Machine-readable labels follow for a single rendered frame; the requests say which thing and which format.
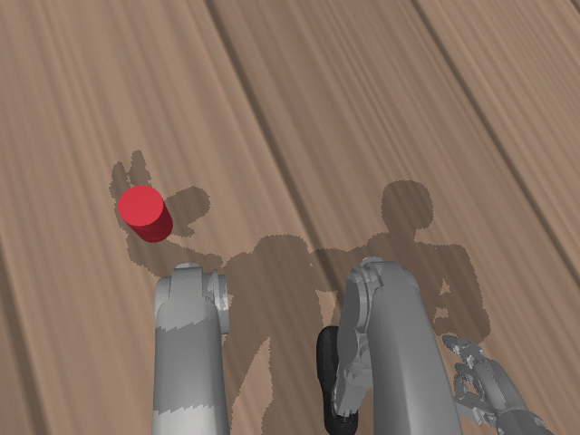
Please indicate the can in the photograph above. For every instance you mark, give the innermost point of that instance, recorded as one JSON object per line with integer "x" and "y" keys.
{"x": 144, "y": 210}

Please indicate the right robot arm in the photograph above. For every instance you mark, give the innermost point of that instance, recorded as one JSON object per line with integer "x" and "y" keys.
{"x": 521, "y": 422}

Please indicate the right robot foot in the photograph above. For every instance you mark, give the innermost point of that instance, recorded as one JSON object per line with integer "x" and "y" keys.
{"x": 327, "y": 363}

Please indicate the right robot hand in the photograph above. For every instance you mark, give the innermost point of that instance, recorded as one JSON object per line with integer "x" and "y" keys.
{"x": 489, "y": 379}

